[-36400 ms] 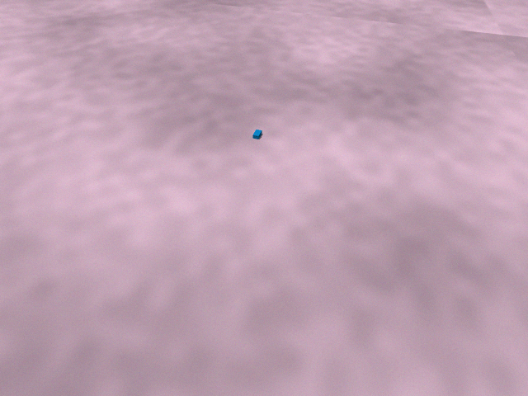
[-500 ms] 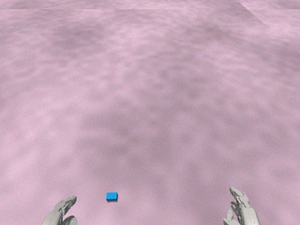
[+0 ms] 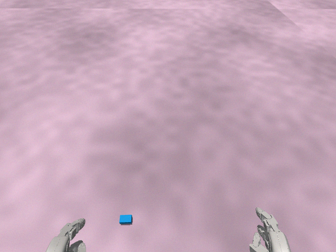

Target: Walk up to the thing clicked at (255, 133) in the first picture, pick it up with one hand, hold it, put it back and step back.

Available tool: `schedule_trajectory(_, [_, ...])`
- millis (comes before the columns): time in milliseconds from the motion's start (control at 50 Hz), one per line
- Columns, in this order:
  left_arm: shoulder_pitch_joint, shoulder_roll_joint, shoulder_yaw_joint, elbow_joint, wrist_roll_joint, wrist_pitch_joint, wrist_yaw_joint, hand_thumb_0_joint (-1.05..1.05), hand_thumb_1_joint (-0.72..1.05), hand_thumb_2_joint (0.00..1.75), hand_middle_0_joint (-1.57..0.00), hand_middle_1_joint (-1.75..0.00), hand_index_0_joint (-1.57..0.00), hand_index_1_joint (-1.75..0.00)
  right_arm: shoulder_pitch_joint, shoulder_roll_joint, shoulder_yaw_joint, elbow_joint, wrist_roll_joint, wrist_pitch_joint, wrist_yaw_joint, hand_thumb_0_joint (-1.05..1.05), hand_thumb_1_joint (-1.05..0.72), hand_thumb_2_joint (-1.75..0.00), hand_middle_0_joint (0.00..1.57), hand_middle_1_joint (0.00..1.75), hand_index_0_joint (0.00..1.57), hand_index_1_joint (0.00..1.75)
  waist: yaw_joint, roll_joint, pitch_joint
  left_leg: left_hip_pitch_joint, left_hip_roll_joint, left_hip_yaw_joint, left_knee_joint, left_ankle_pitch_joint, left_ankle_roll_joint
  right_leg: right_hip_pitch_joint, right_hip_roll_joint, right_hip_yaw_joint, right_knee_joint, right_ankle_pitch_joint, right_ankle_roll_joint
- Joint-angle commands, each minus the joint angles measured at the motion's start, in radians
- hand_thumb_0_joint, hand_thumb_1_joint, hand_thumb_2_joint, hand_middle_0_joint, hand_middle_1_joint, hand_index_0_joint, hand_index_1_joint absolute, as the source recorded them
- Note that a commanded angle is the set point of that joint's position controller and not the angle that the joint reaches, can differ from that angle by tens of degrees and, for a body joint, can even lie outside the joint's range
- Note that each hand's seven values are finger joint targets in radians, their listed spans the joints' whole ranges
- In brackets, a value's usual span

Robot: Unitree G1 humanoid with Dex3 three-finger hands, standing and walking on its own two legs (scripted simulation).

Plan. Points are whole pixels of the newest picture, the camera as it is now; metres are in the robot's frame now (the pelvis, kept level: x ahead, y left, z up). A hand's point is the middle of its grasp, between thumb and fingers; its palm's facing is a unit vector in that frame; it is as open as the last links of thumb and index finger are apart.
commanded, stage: stand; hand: left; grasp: from above
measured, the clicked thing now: (125, 219) +0.45 +0.21 -0.70
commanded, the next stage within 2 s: none
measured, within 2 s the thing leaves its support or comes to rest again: neither
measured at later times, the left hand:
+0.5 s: hand out of the picture +0.06 +0.23 -0.11, palm faces +0.04 -0.94 -0.33, open 7.4 cm
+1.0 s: hand out of the picture +0.03 +0.23 -0.10, palm faces +0.04 -0.94 -0.34, open 7.4 cm
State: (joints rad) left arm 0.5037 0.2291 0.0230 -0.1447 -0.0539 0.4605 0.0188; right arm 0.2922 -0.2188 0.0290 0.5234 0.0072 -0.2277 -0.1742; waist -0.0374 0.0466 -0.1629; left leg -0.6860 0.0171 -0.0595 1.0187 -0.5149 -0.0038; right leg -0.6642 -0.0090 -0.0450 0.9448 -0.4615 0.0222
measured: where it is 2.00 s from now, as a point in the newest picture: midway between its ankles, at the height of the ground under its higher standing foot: outside the picture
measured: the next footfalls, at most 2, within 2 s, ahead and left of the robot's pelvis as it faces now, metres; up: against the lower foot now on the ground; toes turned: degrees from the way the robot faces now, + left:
none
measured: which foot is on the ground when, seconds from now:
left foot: down 0.00-1.00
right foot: down 0.00-1.00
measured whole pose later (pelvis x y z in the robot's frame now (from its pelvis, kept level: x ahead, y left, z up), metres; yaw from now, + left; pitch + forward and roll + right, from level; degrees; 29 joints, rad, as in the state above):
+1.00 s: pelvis -0.01 -0.01 +0.07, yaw +1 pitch -4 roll +0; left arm 0.15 0.29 0.03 1.15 0.03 0.00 0.02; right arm 0.15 -0.30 -0.03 1.11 -0.03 0.00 -0.02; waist 0.02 0.02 0.07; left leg -0.11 0.00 -0.04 0.38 -0.20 -0.01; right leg -0.12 -0.03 -0.04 0.38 -0.19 0.02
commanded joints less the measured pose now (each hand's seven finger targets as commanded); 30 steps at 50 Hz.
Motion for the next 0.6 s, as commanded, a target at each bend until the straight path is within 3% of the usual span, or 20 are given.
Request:
schedule_trajectory(0, [-0.305, 0.178, 0.066, 0.130, 0.121, -0.263, 0.047, 0.00, 0.90, 0.90, -0.20, -0.30, -0.20, -0.30, -0.147, -0.239, -0.092, 0.096, -0.120, 0.049, 0.047, 0.00, -0.90, -0.90, 0.20, 0.30, 0.20, 0.30, 0.081, -0.053, 0.155, 0.117, 0.030, -0.040, -0.263, 0.443, 0.061, 0.242, -0.040, 0.052, -0.175, 0.206, -0.052])
schedule_trajectory(20, [-0.223, 0.200, 0.085, 0.334, 0.126, -0.332, 0.041, 0.00, 0.90, 0.90, -0.20, -0.30, -0.20, -0.30, -0.148, -0.248, -0.109, 0.114, -0.121, 0.088, 0.072, 0.00, -0.90, -0.90, 0.20, 0.30, 0.20, 0.30, 0.073, -0.105, 0.057, 0.176, 0.016, -0.004, -0.250, 0.452, 0.072, 0.280, -0.055, 0.110, -0.209, 0.210, -0.090])
schedule_trajectory(40, [-0.220, 0.211, 0.084, 0.380, 0.127, -0.366, 0.036, 0.00, 0.90, 0.90, -0.20, -0.30, -0.20, -0.30, -0.136, -0.245, -0.104, 0.105, -0.123, 0.107, 0.089, 0.00, -0.90, -0.90, 0.20, 0.30, 0.20, 0.30, 0.058, -0.127, 0.036, 0.215, 0.010, 0.000, -0.250, 0.438, 0.076, 0.272, -0.071, 0.138, -0.220, 0.223, -0.103])
schedule_trajectory(60, [-0.247, 0.213, 0.075, 0.407, 0.127, -0.384, 0.029, 0.00, 0.90, 0.90, -0.20, -0.30, -0.20, -0.30, -0.107, -0.239, -0.100, 0.098, -0.122, 0.120, 0.104, 0.00, -0.90, -0.90, 0.20, 0.30, 0.20, 0.30, 0.033, -0.077, 0.055, 0.211, 0.008, -0.018, -0.280, 0.391, 0.069, 0.254, -0.058, 0.130, -0.228, 0.227, -0.098])
schedule_trajectory(100, [-0.266, 0.212, 0.066, 0.489, 0.119, -0.412, 0.020, 0.00, 0.90, 0.90, -0.20, -0.30, -0.20, -0.30, -0.111, -0.219, -0.097, 0.140, -0.073, 0.126, 0.136, 0.00, -0.90, -0.90, 0.20, 0.30, 0.20, 0.30, 0.058, -0.016, 0.015, 0.287, 0.011, -0.030, -0.330, 0.375, 0.075, 0.324, -0.069, 0.110, -0.209, 0.270, -0.076])
schedule_trajectory(140, [-0.277, 0.198, 0.073, 0.570, 0.104, -0.419, 0.018, 0.00, 0.90, 0.90, -0.20, -0.30, -0.20, -0.30, -0.146, -0.224, -0.105, 0.164, -0.060, 0.134, 0.147, 0.00, -0.90, -0.90, 0.20, 0.30, 0.20, 0.30, 0.076, -0.051, 0.012, 0.328, 0.016, -0.031, -0.345, 0.400, 0.066, 0.323, -0.067, 0.105, -0.229, 0.280, -0.066])
schedule_trajectory(260, [-0.325, 0.195, 0.068, 0.784, 0.105, -0.455, 0.025, 0.00, 0.90, 0.90, -0.20, -0.30, -0.20, -0.30, -0.169, -0.220, -0.116, 0.251, -0.062, 0.167, 0.153, 0.00, -0.90, -0.90, 0.20, 0.30, 0.20, 0.30, 0.071, -0.044, 0.081, 0.346, 0.030, -0.065, -0.433, 0.326, 0.067, 0.373, -0.076, 0.098, -0.334, 0.244, -0.050])
schedule_trajectory(380, [-0.327, 0.201, 0.064, 0.938, 0.091, -0.470, 0.025, 0.00, 0.90, 0.90, -0.20, -0.30, -0.20, -0.30, -0.149, -0.236, -0.114, 0.337, -0.053, 0.182, 0.145, 0.00, -0.90, -0.90, 0.20, 0.30, 0.20, 0.30, 0.063, -0.018, 0.129, 0.402, 0.052, -0.092, -0.541, 0.360, 0.059, 0.441, -0.075, 0.087, -0.412, 0.282, -0.045])
schedule_trajectory(440, [-0.329, 0.217, 0.064, 1.001, 0.087, -0.475, 0.026, 0.00, 0.90, 0.90, -0.20, -0.30, -0.20, -0.30, -0.142, -0.236, -0.109, 0.377, -0.048, 0.189, 0.141, 0.00, -0.90, -0.90, 0.20, 0.30, 0.20, 0.30, 0.055, -0.047, 0.138, 0.439, 0.046, -0.074, -0.560, 0.400, 0.048, 0.483, -0.094, 0.103, -0.469, 0.334, -0.047])
schedule_trajectory(580, [-0.348, 0.229, 0.053, 1.116, 0.084, -0.474, 0.027, 0.00, 0.90, 0.90, -0.20, -0.30, -0.20, -0.30, -0.151, -0.248, -0.103, 0.454, -0.039, 0.202, 0.138, 0.00, -0.90, -0.90, 0.20, 0.30, 0.20, 0.30, 0.052, -0.037, 0.179, 0.479, 0.058, -0.078, -0.647, 0.364, 0.038, 0.528, -0.097, 0.095, -0.562, 0.300, -0.037])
